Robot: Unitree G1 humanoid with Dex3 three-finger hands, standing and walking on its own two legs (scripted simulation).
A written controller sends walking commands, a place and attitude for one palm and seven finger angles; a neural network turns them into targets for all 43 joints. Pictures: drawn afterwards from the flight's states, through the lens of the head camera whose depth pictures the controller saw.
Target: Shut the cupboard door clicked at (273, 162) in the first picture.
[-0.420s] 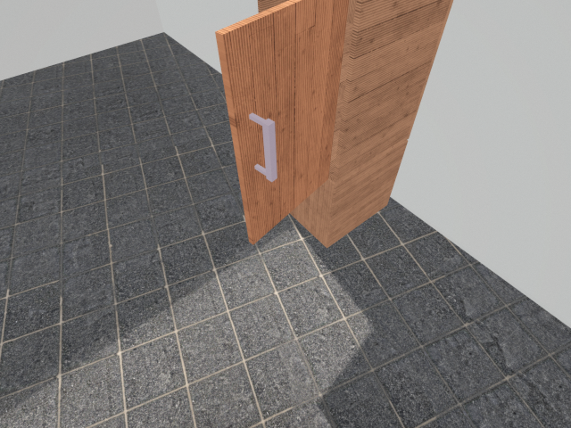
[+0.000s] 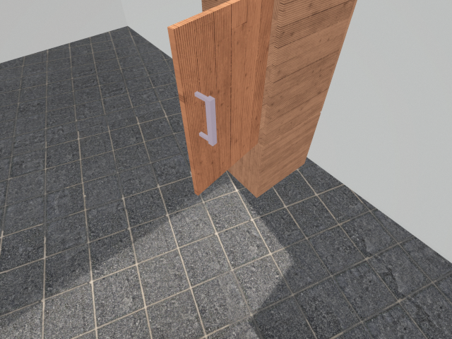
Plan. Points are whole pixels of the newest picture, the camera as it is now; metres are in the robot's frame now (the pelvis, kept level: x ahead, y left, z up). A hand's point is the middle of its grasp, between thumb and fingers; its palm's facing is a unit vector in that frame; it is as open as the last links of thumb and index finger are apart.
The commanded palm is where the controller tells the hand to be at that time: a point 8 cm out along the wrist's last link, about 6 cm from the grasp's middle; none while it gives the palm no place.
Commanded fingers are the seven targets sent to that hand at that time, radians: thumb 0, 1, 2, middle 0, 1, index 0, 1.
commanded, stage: look at it before walking up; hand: left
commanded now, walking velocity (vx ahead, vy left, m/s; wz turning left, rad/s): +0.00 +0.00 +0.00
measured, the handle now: (206, 119) +0.65 +0.09 -0.01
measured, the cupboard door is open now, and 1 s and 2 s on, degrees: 100 100 100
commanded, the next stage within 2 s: walk around to get in front in 0.52 s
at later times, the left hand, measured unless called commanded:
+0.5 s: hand out of the picture +0.08 +0.24 -0.16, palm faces -0.03 -0.95 -0.31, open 7.4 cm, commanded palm none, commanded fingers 0.00 0.90 0.90 -0.20 -0.30 -0.20 -0.30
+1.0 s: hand out of the picture +0.06 +0.20 -0.18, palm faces -0.12 -0.96 -0.26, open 7.4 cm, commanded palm none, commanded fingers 0.00 0.90 0.90 -0.20 -0.30 -0.20 -0.30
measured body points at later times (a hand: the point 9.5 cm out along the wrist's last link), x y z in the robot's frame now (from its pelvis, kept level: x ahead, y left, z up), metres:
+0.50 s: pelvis +0.00 +0.01 +0.00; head +0.02 +0.00 +0.45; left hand +0.08 +0.29 -0.14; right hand +0.05 -0.28 -0.14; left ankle -0.04 +0.12 -0.75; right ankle +0.00 -0.08 -0.75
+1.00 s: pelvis -0.02 +0.00 -0.02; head +0.02 -0.03 +0.43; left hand +0.07 +0.25 -0.16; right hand -0.01 -0.26 -0.18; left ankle -0.04 +0.12 -0.75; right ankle -0.03 -0.09 -0.72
